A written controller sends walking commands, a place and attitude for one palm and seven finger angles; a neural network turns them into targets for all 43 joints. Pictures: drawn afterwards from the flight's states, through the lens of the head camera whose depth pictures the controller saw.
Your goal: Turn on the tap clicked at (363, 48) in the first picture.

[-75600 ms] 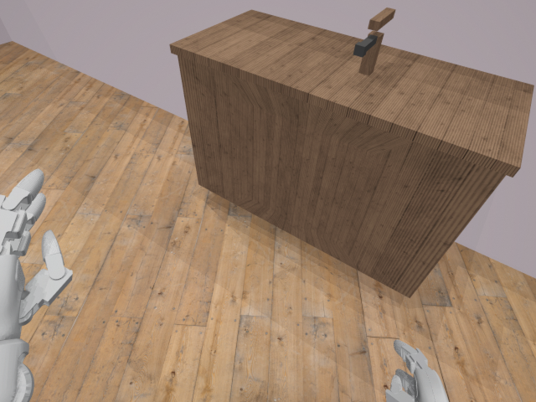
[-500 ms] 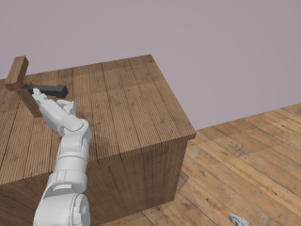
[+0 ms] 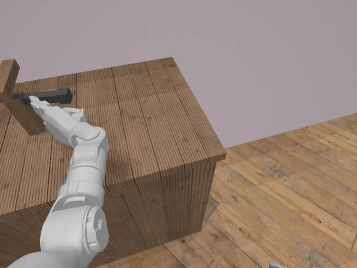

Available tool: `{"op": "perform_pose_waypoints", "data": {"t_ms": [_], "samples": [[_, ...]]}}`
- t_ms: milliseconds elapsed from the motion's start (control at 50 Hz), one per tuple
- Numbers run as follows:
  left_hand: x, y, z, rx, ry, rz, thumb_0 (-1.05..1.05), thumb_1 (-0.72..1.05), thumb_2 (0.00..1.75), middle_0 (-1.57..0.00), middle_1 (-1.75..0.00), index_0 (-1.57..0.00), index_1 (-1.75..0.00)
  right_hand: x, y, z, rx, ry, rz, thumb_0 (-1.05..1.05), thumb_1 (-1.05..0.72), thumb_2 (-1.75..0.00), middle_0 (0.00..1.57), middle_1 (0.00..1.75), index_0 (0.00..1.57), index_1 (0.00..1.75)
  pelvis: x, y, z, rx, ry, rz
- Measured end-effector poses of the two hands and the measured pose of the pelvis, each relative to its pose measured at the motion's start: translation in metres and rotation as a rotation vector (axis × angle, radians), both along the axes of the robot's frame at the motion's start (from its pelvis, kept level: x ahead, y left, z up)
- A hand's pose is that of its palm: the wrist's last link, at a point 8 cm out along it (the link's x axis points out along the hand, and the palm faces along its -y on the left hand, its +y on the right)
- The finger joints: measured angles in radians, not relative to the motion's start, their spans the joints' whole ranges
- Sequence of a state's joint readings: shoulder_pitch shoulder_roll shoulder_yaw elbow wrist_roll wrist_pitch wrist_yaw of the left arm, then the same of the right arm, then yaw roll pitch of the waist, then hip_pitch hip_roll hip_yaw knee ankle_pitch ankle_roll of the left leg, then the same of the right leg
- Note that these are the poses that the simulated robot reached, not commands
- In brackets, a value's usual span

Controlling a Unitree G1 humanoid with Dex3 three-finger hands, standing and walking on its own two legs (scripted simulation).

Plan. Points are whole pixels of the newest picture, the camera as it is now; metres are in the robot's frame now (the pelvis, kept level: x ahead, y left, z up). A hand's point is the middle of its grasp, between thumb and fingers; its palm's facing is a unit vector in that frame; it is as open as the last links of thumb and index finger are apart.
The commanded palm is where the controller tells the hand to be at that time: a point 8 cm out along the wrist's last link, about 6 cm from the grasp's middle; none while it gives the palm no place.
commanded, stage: push the lever round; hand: left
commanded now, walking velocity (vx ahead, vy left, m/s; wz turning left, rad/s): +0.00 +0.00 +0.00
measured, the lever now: (64, 95) +0.49 +0.29 +0.14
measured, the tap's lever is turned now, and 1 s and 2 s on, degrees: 80 86 86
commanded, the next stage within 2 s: lift the hand up off the lever in 0.68 s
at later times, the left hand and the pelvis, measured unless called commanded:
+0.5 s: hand (86, 109) +0.45 +0.23 +0.12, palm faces +0.84 -0.53 -0.11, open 8.4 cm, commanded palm +0.42 +0.25 +0.12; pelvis -0.01 -0.01 +0.00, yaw +0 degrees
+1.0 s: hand (88, 107) +0.46 +0.22 +0.12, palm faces +0.85 -0.51 -0.12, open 8.5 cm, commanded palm +0.43 +0.26 +0.13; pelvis -0.02 -0.03 -0.01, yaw +0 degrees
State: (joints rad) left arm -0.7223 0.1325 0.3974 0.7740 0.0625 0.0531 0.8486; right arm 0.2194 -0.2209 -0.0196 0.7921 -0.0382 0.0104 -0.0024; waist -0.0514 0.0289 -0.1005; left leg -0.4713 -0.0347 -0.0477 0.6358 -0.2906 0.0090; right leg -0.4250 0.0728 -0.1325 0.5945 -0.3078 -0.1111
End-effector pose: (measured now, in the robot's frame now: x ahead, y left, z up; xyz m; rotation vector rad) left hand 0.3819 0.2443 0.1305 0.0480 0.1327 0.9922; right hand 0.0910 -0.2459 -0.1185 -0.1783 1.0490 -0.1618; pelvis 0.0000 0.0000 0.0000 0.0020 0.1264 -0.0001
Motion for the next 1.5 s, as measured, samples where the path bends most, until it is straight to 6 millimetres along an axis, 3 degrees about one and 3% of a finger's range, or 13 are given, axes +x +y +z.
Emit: {"op": "perform_pose_waypoints", "data": {"t_ms": [220, 1040, 1220, 1500], "samples": [[0.01, -0.004, 0.0, 0.0, 0.005, 0.015, 0.01, 0.9, 0.9, -0.16, -0.15, -0.05, -0.13, -0.021, -0.015, -0.003, -0.016, 0.046, -0.038, 0.01, -0.9, -0.9, 0.21, 0.3, 0.2, 0.3, 0.001, -0.006, -0.001, 0.005, 0.018, -0.005], [0.019, -0.01, 0.001, 0.0, 0.019, 0.047, 0.01, 0.9, 0.9, -0.16, -0.15, 0.0, -0.07, -0.083, -0.045, -0.017, -0.019, 0.124, -0.085, 0.01, -0.9, -0.9, 0.21, 0.3, 0.2, 0.3, -0.024, -0.031, -0.012, 0.009, 0.066, -0.006], [0.019, -0.011, 0.003, -0.009, 0.031, 0.055, 0.01, 0.9, 0.9, -0.16, -0.15, 0.0, -0.08, -0.084, -0.054, -0.019, -0.021, 0.123, -0.094, 0.01, -0.9, -0.9, 0.21, 0.3, 0.2, 0.3, -0.026, -0.037, -0.013, 0.012, 0.067, -0.008], [0.021, -0.012, 0.005, -0.033, 0.025, 0.073, 0.01, 0.9, 0.9, -0.16, -0.15, 0.0, -0.09, -0.07, -0.058, -0.02, -0.008, 0.097, -0.073, 0.01, -0.9, -0.9, 0.21, 0.3, 0.2, 0.3, -0.02, -0.044, -0.013, 0.021, 0.066, -0.01]]}}
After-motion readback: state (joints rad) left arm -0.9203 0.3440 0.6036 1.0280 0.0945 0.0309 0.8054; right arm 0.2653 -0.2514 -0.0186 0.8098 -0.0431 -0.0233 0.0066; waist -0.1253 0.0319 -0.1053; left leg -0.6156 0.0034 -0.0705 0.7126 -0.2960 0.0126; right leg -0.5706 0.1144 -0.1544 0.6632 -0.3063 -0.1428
